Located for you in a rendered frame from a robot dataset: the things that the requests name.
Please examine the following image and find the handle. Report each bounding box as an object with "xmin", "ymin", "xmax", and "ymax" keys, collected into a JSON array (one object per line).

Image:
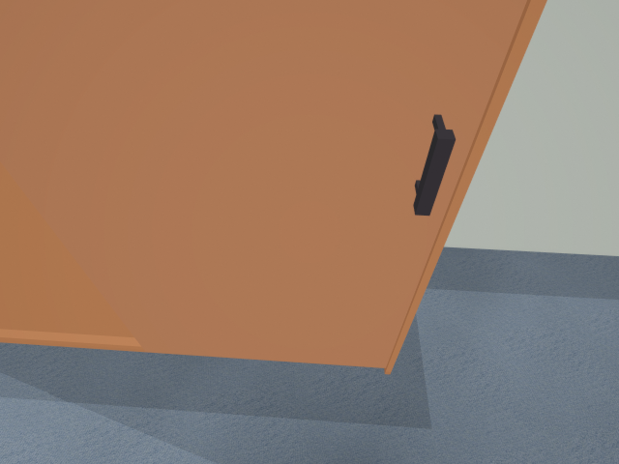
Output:
[{"xmin": 413, "ymin": 114, "xmax": 456, "ymax": 216}]

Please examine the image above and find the wardrobe door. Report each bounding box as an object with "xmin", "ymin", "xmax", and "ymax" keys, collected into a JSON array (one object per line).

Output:
[
  {"xmin": 0, "ymin": 162, "xmax": 134, "ymax": 337},
  {"xmin": 0, "ymin": 0, "xmax": 527, "ymax": 368}
]

